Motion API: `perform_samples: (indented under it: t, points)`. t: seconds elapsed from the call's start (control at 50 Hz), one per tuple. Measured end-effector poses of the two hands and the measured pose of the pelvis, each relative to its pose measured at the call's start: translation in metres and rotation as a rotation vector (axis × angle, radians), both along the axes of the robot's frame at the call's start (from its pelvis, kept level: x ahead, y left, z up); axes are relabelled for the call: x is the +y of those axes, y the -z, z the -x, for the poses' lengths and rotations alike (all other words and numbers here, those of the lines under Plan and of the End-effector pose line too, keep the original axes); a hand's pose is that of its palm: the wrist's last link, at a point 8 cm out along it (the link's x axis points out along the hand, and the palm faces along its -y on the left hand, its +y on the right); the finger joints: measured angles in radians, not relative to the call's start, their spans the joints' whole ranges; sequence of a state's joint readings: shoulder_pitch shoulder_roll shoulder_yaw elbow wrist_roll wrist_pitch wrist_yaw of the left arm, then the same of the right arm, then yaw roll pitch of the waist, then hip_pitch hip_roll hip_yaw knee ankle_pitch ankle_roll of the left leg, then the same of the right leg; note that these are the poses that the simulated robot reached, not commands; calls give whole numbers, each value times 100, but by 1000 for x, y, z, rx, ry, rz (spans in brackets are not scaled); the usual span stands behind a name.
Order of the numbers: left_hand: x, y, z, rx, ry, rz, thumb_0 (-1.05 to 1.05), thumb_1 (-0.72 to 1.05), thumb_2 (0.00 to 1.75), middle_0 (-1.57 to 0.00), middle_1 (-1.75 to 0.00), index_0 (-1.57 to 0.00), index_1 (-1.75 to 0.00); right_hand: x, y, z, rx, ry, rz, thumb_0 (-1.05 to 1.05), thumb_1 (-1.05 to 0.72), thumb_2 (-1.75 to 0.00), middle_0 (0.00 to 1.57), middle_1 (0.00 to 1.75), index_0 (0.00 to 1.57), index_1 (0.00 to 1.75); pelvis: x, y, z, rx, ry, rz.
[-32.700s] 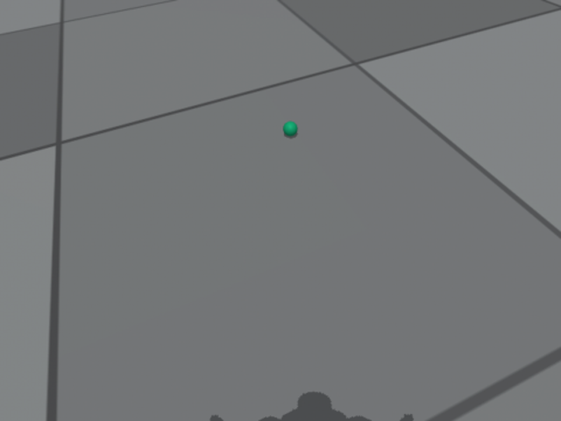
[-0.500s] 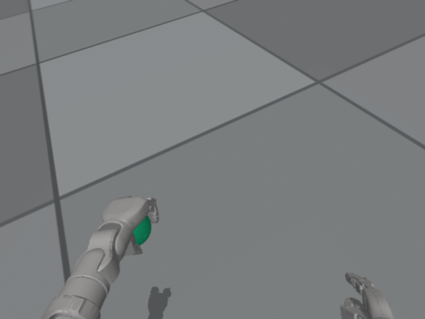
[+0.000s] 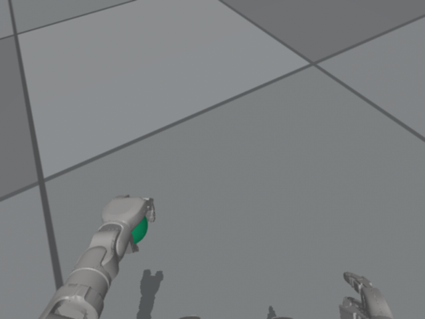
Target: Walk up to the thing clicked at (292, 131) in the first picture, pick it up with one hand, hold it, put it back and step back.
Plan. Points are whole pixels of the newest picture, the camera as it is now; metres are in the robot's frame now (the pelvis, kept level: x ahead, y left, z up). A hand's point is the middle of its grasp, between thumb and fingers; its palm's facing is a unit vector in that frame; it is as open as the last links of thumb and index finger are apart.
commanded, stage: crouch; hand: left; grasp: from above
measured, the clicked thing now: (129, 226) +0.32 +0.24 -0.08
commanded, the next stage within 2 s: lower in 1.80 s
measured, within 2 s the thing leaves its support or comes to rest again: neither
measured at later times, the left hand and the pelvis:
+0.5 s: hand (158, 234) +0.38 +0.23 -0.31, palm faces -0.42 +0.03 -0.91, open 9.2 cm; pelvis -0.06 +0.01 -0.20, yaw -2 degrees
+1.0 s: hand (168, 239) +0.43 +0.24 -0.48, palm faces -0.43 -0.02 -0.90, open 9.2 cm; pelvis -0.06 +0.00 -0.33, yaw -5 degrees
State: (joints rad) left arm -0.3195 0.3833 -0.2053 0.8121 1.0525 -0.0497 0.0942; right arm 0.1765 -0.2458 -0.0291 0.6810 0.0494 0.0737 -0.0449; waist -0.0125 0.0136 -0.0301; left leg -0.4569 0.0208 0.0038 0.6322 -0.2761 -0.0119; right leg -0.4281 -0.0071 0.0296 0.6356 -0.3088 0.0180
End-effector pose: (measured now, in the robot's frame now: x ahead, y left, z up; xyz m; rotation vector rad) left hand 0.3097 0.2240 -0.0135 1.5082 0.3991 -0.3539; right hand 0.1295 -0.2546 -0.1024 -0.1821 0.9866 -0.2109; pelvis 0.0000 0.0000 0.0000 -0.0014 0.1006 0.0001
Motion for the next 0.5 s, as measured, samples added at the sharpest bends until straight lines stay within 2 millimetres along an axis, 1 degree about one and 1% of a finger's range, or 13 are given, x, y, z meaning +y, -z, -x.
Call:
perform_samples:
  t: [0.06,0.12,0.18,0.26,0.4,0.46,0.5]
  points:
    - [2,24,-5,-12,12,-23,5,-6,74,-37,-94,-65,-98,-6,14,12,39,-7,25,1,-91,-90,20,30,20,30,0,15,6,60,-5,6]
    - [4,53,-14,-34,24,-49,5,-6,74,-37,-95,-65,-99,-13,35,28,80,-5,50,1,-91,-90,20,30,20,30,1,36,14,130,-7,15]
    - [5,83,-27,-53,35,-70,5,-6,74,-37,-96,-66,-100,-19,61,48,125,6,73,1,-91,-90,20,30,20,30,3,62,22,200,-7,23]
    - [5,124,-44,-64,24,-83,4,-6,73,-37,-96,-66,-100,-24,99,81,195,31,93,1,-92,-90,20,30,20,30,5,98,33,282,-5,32]
    - [3,193,-67,-69,-2,-83,4,-6,73,-38,-95,-67,-99,-19,167,140,323,86,93,1,-91,-90,20,30,20,29,8,161,49,400,3,42]
    - [3,220,-74,-63,-13,-85,4,-6,72,-38,-94,-68,-98,-13,194,158,364,102,82,1,-91,-90,20,30,20,29,8,185,55,434,7,45]
    - [2,238,-78,-53,-17,-83,3,-6,71,-39,-94,-69,-98,-9,210,167,383,109,75,1,-91,-90,20,30,20,29,8,200,58,453,10,47]
